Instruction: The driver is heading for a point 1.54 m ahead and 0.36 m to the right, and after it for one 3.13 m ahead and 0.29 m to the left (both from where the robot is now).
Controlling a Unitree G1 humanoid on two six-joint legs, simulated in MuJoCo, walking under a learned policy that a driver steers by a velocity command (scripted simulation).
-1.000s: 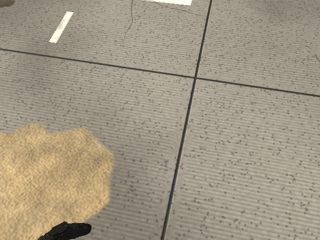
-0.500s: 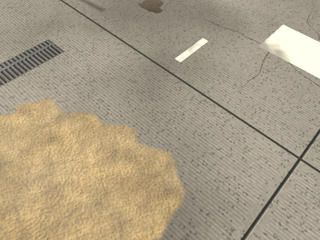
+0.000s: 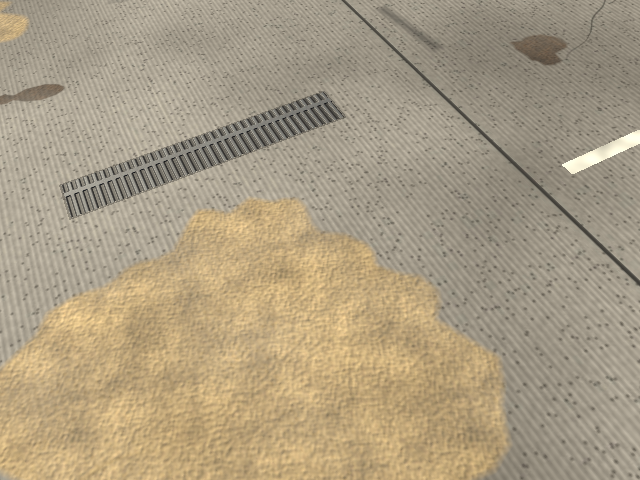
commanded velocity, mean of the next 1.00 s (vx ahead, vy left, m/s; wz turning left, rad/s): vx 0.00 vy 0.00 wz -0.21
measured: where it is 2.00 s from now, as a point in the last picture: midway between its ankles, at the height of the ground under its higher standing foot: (393, 403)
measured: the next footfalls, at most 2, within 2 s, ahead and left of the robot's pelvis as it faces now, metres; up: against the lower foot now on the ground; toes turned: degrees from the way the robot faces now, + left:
left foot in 0.16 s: +0.00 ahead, +0.10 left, +0.00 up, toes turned -13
right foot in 0.54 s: -0.02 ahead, -0.12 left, +0.00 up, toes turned -29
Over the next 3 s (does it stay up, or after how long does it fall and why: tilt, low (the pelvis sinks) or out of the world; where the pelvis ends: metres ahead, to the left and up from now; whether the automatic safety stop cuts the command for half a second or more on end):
stays up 0.73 -0.05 0.01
